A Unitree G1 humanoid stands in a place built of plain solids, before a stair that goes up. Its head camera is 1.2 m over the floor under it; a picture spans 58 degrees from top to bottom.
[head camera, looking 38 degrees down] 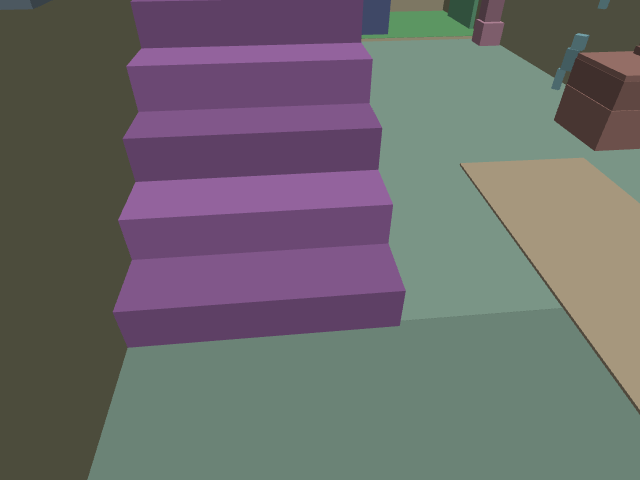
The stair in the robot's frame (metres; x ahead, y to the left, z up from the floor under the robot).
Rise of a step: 0.18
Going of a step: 0.26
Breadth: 0.95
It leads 6 degrees to the left of straight ahead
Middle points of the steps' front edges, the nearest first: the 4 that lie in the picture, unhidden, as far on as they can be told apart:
0.98 0.18 0.18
1.24 0.21 0.35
1.49 0.24 0.53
1.75 0.26 0.71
